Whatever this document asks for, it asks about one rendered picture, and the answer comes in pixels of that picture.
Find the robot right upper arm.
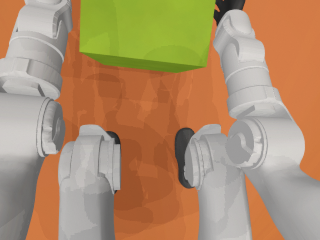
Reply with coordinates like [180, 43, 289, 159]
[225, 116, 320, 240]

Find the robot left upper arm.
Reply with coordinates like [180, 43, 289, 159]
[0, 92, 66, 240]

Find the robot right foot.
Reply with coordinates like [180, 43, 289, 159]
[174, 127, 195, 189]

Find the robot right hand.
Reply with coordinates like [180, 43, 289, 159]
[213, 0, 246, 26]

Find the left robot forearm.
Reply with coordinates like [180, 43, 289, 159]
[0, 0, 73, 100]

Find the carton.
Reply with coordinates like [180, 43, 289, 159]
[79, 0, 216, 73]

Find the right robot thigh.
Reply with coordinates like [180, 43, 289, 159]
[185, 133, 253, 240]

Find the right robot forearm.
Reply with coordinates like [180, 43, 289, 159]
[213, 9, 296, 123]

